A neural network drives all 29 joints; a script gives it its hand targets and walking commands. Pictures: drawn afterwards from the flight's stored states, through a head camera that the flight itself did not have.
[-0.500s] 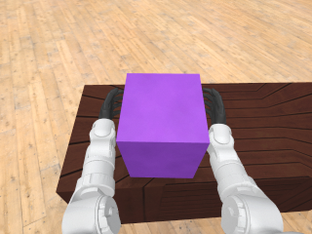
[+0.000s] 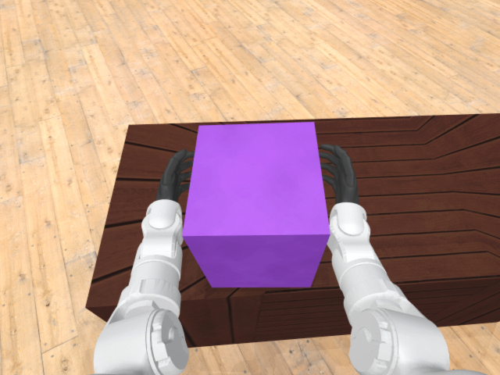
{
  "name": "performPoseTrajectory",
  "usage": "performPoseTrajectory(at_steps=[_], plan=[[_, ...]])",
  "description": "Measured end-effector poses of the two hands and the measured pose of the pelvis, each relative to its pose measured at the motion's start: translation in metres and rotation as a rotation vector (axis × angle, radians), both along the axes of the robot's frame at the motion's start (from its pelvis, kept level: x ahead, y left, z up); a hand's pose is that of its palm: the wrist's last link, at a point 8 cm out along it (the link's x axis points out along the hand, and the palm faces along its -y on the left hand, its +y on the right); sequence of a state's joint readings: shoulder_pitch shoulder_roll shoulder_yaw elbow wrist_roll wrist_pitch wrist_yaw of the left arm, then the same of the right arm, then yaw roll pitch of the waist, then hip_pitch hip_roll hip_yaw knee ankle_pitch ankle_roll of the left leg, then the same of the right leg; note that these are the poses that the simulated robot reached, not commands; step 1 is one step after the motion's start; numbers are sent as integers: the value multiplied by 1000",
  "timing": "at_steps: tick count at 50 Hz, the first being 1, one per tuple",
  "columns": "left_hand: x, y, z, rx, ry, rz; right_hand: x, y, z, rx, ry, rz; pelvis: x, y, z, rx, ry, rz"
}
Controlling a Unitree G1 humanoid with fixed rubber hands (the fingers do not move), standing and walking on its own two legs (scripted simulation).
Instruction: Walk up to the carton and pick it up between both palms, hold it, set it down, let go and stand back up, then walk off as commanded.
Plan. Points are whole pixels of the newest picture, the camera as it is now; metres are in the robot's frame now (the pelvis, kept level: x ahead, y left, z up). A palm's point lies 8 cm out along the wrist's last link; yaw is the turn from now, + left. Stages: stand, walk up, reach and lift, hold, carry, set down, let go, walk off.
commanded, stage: set down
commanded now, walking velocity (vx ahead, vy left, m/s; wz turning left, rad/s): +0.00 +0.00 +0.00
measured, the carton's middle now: (258, 211) +0.39 +0.01 -0.02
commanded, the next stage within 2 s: none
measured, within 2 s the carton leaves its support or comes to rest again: rests again in 1.98 s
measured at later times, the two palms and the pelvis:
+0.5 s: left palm (174, 199) +0.39 +0.17 +0.01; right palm (338, 200) +0.38 -0.13 +0.03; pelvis +0.00 +0.01 +0.00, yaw -1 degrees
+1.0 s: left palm (179, 208) +0.39 +0.16 -0.02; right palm (335, 209) +0.39 -0.13 +0.00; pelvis +0.00 +0.01 -0.01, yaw -1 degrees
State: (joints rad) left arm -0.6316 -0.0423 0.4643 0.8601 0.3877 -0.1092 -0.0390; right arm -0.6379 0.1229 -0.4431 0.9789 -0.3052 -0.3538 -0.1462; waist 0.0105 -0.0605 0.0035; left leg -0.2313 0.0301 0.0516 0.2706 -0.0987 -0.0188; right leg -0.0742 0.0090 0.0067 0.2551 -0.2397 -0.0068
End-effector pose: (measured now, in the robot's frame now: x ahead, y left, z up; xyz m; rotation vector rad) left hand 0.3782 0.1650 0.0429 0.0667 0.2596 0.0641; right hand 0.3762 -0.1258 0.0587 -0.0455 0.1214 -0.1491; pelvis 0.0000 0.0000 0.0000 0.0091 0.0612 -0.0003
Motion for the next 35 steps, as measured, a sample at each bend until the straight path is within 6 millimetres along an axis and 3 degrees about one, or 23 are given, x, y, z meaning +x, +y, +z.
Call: performPoseTrajectory(at_steps=[35], plan=[[18,-1,-45,0,65,-21,12,0,-39,-5,70,-22,3,6,-4,-10,172,-16]])
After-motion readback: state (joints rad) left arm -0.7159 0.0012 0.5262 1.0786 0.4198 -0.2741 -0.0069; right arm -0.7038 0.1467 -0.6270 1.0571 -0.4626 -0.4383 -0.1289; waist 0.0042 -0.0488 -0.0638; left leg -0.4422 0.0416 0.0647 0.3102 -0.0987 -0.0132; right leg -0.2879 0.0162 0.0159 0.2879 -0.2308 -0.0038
